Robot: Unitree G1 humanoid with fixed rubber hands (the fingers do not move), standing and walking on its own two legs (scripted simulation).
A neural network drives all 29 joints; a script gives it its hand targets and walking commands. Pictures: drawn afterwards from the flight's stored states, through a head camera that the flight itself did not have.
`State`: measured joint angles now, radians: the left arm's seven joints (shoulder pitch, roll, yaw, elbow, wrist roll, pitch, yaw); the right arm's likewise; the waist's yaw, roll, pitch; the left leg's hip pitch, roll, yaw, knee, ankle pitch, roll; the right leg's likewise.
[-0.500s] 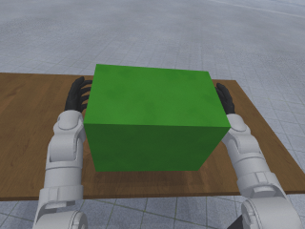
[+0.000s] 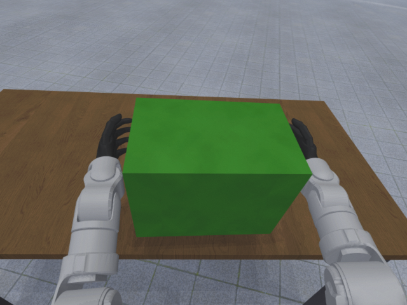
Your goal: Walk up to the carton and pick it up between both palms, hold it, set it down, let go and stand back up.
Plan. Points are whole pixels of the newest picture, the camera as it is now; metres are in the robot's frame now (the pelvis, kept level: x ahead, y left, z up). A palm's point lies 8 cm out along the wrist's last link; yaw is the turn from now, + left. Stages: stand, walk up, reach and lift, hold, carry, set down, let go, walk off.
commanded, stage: set down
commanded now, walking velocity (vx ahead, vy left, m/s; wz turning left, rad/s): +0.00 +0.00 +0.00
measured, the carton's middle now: (208, 170) +0.38 +0.00 +0.09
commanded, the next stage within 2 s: none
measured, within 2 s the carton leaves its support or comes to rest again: rests again in 1.14 s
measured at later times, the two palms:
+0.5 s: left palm (118, 169) +0.36 +0.18 +0.10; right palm (299, 161) +0.41 -0.20 +0.10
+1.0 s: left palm (123, 175) +0.37 +0.18 +0.08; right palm (295, 160) +0.43 -0.20 +0.08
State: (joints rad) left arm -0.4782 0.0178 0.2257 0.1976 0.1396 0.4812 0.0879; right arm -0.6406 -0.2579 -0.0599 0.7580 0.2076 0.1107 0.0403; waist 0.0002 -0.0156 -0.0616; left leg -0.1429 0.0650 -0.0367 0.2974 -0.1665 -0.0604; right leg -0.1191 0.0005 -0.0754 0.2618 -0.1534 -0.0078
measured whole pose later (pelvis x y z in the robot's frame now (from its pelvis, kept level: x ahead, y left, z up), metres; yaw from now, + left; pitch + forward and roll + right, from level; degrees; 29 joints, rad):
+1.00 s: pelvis +0.00 -0.01 +0.00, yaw +0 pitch +10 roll -1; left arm -0.52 -0.03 0.23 0.52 0.11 0.19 0.17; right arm -0.78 -0.32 -0.08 1.12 0.12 -0.11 0.12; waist 0.08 0.02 -0.13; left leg -0.32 0.08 -0.04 0.28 -0.13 -0.07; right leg -0.31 0.02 -0.08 0.27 -0.13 -0.02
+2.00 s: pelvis -0.01 +0.00 +0.00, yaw -3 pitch +13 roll +0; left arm -0.57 -0.06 0.28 0.71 0.13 0.00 0.16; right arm -0.81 -0.31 -0.23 1.27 -0.02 -0.27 0.16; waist 0.14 0.01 -0.15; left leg -0.38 0.08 0.01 0.27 -0.12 -0.06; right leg -0.39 0.01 -0.03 0.28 -0.11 -0.02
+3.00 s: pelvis +0.00 +0.00 -0.01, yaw -5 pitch +19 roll -1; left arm -0.54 0.03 0.09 0.68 -0.07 0.02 0.20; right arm -0.88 -0.44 0.10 1.29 0.34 -0.24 0.16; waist 0.19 0.04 -0.18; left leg -0.57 0.11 0.02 0.43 -0.19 -0.07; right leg -0.56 0.04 -0.01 0.36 -0.13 -0.02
